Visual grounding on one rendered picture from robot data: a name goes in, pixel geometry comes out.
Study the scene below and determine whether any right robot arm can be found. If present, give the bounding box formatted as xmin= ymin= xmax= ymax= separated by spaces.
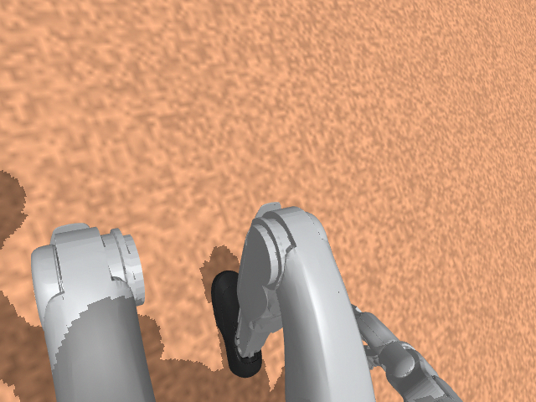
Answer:
xmin=379 ymin=341 xmax=463 ymax=402

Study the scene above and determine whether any right robot foot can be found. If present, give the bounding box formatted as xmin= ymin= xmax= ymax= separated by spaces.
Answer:
xmin=211 ymin=271 xmax=262 ymax=378

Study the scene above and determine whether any right robot hand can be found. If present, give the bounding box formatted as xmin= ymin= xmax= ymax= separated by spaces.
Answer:
xmin=351 ymin=304 xmax=399 ymax=370

